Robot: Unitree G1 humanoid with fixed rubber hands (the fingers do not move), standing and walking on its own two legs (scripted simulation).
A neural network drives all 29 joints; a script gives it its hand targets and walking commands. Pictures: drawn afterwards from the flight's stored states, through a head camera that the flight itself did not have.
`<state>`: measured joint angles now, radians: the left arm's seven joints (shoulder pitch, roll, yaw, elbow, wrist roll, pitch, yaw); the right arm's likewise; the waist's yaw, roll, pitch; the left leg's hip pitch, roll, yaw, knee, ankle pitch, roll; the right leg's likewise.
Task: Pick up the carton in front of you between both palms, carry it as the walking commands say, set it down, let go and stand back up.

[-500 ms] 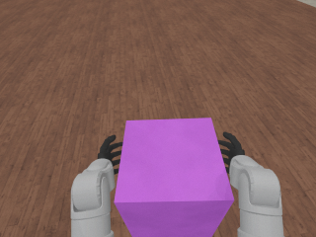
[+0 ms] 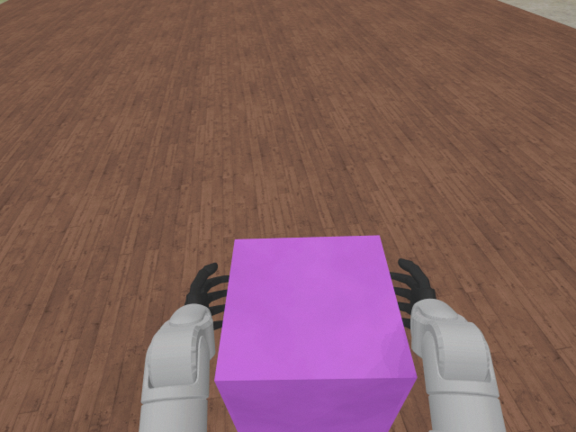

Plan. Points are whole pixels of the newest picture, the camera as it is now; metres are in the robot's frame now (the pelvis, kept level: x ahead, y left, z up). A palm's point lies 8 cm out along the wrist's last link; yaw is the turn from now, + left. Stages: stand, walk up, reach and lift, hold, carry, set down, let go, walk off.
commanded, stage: carry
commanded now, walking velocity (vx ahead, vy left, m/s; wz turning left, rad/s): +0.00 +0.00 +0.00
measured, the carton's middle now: (309, 343) +0.27 +0.00 -0.02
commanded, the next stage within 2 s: hold in 0.60 s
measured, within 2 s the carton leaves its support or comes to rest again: neither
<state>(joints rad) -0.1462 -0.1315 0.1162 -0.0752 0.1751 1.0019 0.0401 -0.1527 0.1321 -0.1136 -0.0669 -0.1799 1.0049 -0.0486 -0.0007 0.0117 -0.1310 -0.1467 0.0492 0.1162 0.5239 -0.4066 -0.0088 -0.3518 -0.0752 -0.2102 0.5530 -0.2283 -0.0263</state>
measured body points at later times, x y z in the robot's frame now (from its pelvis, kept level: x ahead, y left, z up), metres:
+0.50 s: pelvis -0.03 +0.00 +0.00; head -0.05 +0.00 +0.45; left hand +0.28 +0.15 +0.04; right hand +0.28 -0.15 +0.04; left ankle -0.08 +0.11 -0.73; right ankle +0.04 -0.10 -0.73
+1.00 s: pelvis -0.06 +0.00 +0.01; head -0.07 -0.02 +0.46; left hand +0.23 +0.17 +0.04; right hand +0.25 -0.13 +0.03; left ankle -0.08 +0.11 -0.73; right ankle +0.04 -0.11 -0.73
